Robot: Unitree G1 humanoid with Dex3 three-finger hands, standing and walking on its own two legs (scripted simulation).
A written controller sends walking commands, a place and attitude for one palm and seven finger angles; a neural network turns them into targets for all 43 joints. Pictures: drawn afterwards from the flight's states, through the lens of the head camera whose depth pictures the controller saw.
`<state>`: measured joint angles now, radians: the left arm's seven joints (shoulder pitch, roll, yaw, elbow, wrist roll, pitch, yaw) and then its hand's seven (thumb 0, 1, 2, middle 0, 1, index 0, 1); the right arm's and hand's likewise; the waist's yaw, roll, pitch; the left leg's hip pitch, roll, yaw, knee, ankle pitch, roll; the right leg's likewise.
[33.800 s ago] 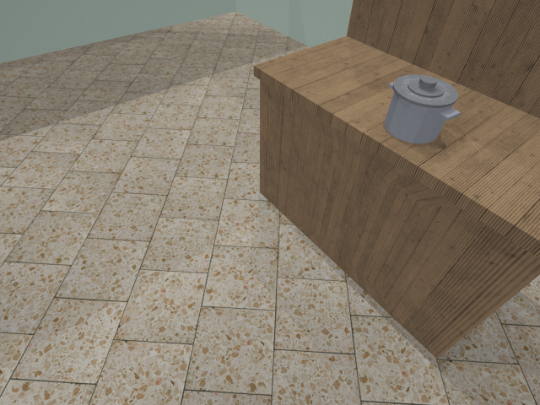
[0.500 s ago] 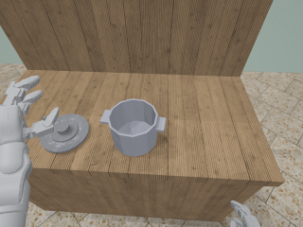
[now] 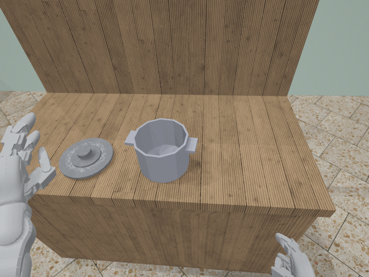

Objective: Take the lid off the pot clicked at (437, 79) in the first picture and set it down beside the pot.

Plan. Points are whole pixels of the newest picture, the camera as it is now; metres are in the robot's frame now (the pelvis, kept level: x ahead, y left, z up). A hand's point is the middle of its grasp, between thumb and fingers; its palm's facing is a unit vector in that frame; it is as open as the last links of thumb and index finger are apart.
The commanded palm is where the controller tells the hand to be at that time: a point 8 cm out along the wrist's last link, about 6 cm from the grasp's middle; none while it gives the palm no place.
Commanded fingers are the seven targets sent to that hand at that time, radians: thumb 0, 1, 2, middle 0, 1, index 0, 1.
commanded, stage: draw the hand back to the body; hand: left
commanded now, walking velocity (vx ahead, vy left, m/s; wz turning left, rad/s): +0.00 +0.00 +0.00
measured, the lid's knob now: (84, 151) +0.46 +0.38 -0.04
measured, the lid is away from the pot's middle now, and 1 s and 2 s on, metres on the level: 0.26 0.26 0.26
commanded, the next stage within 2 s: step back with the hand held close in 0.66 s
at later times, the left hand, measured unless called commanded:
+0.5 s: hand (34, 202) +0.18 +0.26 +0.16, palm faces +0.40 -0.85 -0.35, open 7.4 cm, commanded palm +0.13 +0.31 +0.17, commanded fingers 0.00 0.90 0.90 -0.20 -0.30 -0.20 -0.30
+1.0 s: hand (42, 178) +0.23 +0.28 +0.15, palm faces +0.29 -0.85 -0.43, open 7.4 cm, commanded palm +0.15 +0.32 +0.17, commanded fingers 0.00 0.90 0.90 -0.20 -0.30 -0.20 -0.30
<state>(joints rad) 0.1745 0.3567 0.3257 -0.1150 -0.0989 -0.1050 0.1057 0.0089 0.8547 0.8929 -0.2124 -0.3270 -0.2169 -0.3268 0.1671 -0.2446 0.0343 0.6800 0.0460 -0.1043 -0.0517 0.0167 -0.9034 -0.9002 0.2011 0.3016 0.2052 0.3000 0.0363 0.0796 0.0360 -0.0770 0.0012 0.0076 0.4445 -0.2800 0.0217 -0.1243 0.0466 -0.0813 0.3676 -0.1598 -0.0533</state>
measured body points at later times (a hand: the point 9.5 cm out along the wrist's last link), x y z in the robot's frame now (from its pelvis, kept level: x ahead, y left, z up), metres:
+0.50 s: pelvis +0.00 +0.03 +0.00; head -0.03 +0.01 +0.45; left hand +0.16 +0.31 +0.18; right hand +0.20 -0.19 -0.07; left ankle -0.02 +0.10 -0.74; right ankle +0.03 -0.09 -0.74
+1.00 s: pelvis +0.00 +0.05 +0.00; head +0.05 +0.07 +0.44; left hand +0.21 +0.33 +0.18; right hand +0.19 -0.18 -0.07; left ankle -0.02 +0.10 -0.74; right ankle +0.03 -0.09 -0.74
